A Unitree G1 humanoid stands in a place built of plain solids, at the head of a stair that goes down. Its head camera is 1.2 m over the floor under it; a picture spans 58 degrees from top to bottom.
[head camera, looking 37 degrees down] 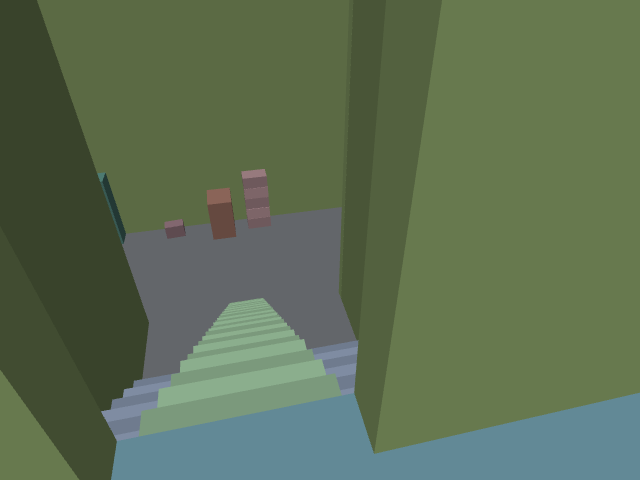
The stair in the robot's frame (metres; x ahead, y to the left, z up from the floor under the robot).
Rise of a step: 0.20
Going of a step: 0.22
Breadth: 0.70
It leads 13 degrees to the left of straight ahead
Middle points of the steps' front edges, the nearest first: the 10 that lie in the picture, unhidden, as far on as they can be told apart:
0.72 0.24 0.00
0.93 0.28 -0.19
1.15 0.33 -0.39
1.37 0.38 -0.59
1.59 0.43 -0.78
1.79 0.48 -0.98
2.01 0.53 -1.17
2.22 0.58 -1.37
2.44 0.62 -1.57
2.66 0.67 -1.76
